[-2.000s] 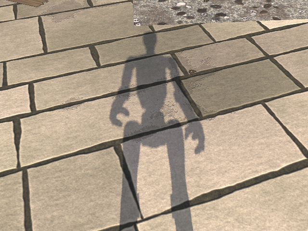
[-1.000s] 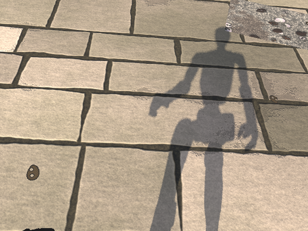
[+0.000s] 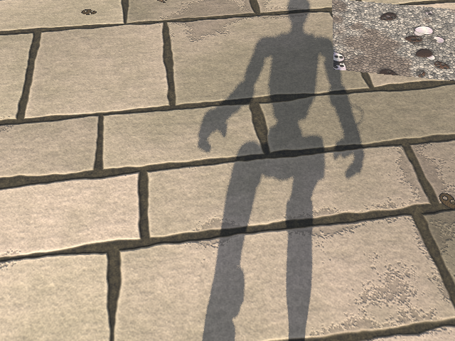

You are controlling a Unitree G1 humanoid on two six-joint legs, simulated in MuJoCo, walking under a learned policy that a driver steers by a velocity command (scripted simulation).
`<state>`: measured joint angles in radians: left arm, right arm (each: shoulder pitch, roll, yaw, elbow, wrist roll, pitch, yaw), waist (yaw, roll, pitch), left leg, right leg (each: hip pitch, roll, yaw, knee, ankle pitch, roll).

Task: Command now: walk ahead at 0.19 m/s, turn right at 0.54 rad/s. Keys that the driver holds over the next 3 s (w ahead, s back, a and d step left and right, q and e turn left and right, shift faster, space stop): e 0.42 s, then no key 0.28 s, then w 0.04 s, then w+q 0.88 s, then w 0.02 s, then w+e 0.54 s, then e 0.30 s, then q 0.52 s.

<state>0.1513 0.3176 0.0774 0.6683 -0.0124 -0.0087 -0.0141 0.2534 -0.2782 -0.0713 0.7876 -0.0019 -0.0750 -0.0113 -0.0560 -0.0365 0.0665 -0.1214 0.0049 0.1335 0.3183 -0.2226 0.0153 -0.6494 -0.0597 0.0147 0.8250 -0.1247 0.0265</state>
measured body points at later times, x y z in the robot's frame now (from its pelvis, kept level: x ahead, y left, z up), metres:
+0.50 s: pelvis +0.12 -0.01 -0.01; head +0.16 -0.03 +0.43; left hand +0.35 +0.22 -0.10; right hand +0.20 -0.32 -0.12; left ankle +0.19 +0.13 -0.72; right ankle +0.17 -0.12 -0.74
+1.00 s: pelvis +0.16 -0.01 +0.00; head +0.17 -0.02 +0.44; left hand +0.34 +0.22 -0.10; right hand +0.18 -0.30 -0.12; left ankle +0.19 +0.11 -0.71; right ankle +0.07 -0.11 -0.74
